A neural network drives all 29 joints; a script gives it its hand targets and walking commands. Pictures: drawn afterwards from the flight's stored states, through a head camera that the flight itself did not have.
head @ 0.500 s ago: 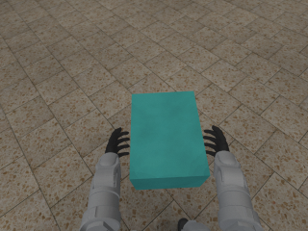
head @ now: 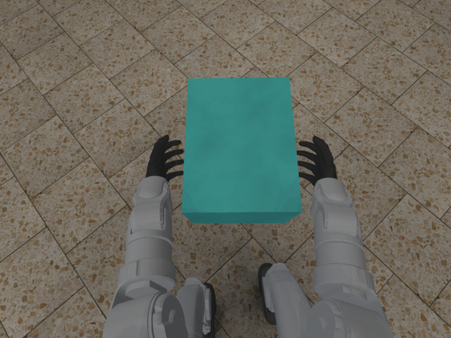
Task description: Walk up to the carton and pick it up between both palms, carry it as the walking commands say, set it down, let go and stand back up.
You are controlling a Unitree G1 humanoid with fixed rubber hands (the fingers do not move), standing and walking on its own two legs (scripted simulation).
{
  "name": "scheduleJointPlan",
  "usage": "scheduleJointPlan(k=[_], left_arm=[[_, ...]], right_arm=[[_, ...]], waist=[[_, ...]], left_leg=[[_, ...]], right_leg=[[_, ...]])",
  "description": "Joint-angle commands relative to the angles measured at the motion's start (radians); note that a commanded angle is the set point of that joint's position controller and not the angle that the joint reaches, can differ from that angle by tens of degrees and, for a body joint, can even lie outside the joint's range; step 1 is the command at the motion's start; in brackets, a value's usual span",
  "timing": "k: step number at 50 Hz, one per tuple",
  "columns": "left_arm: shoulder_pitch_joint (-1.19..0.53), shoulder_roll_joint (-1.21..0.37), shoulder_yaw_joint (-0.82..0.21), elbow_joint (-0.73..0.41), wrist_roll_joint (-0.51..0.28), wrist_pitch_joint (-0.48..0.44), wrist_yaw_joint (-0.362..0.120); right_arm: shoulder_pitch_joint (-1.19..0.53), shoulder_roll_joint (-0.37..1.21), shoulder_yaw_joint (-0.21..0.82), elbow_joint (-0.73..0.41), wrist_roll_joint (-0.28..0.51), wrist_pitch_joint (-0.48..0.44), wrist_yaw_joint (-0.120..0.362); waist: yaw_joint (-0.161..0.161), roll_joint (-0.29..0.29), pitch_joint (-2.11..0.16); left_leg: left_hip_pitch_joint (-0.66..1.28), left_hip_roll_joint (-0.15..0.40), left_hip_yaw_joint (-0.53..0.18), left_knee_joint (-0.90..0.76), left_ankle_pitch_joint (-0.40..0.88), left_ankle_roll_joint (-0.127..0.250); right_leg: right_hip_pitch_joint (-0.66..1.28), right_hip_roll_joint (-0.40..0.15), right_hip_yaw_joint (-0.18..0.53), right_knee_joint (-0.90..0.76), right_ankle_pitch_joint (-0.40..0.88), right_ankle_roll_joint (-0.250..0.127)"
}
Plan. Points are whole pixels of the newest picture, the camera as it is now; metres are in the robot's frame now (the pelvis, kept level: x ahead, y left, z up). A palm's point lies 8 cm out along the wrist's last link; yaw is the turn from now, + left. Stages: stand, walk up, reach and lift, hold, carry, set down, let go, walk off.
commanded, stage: set down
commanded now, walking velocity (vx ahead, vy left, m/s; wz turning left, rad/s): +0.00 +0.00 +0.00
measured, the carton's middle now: (238, 154) +0.47 -0.04 -0.13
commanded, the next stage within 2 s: none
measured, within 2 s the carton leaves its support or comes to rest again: neither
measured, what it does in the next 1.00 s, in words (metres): lowers itself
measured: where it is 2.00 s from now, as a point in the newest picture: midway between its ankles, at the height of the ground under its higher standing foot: (239, 314)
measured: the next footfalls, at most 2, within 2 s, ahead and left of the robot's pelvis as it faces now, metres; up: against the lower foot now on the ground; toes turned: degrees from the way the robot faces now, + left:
none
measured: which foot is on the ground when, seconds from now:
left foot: down 0.00-1.00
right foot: down 0.00-1.00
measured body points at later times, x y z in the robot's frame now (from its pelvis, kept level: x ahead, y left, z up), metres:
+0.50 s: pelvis +0.00 -0.01 -0.08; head +0.21 -0.02 +0.32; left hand +0.44 +0.11 -0.15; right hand +0.41 -0.19 -0.15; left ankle +0.05 +0.11 -0.66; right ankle +0.10 -0.13 -0.66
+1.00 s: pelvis -0.03 +0.00 -0.16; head +0.23 -0.01 +0.21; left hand +0.46 +0.11 -0.24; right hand +0.43 -0.19 -0.24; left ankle +0.05 +0.11 -0.66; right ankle +0.10 -0.13 -0.66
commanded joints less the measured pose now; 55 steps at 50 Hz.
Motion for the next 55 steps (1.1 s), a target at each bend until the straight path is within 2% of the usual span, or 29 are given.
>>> scheduleJointPlan(k=[1,9,18,28,38,55], left_arm=[[-0.524,-0.924,-0.565,0.114,-0.145,-0.017,-0.297],[-0.548,-0.923,-0.574,0.117,-0.164,-0.019,-0.303],[-0.56,-0.908,-0.617,0.099,-0.198,-0.034,-0.284],[-0.648,-0.882,-0.619,0.133,-0.225,-0.043,-0.249],[-0.767,-0.865,-0.577,0.183,-0.239,-0.032,-0.218],[-0.924,-0.824,-0.537,0.212,-0.253,-0.039,-0.187]], right_arm=[[-0.564,0.882,0.616,0.097,0.163,-0.021,0.286],[-0.595,0.893,0.647,0.087,0.199,-0.021,0.273],[-0.605,0.874,0.68,0.087,0.239,-0.04,0.244],[-0.697,0.836,0.671,0.114,0.266,-0.053,0.211],[-0.833,0.807,0.622,0.162,0.277,-0.045,0.199],[-0.993,0.74,0.542,0.2,0.277,-0.053,0.2]], waist=[[-0.016,-0.013,-0.706],[-0.003,-0.026,-0.81],[-0.001,-0.027,-0.924],[-0.007,-0.018,-0.972],[-0.009,-0.016,-0.996],[-0.028,0.007,-1.057]], left_leg=[[0.14,-0.105,-0.033,-0.104,0.068,0.014],[0.004,-0.115,-0.015,0.011,0.109,0.011],[-0.141,-0.129,0.005,0.135,0.153,-0.005],[-0.289,-0.138,0.024,0.249,0.067,-0.013],[-0.366,-0.143,0.032,0.339,-0.012,-0.013],[-0.455,-0.145,0.043,0.478,-0.007,-0.022]], right_leg=[[0.464,0.143,-0.001,0.003,0.067,-0.022],[0.388,0.154,-0.006,0.111,0.126,-0.01],[0.309,0.161,-0.009,0.223,0.198,0.002],[0.182,0.167,-0.026,0.337,0.133,0.009],[0.048,0.172,-0.054,0.438,0.049,0.009],[-0.129,0.168,-0.088,0.585,0.05,0.008]])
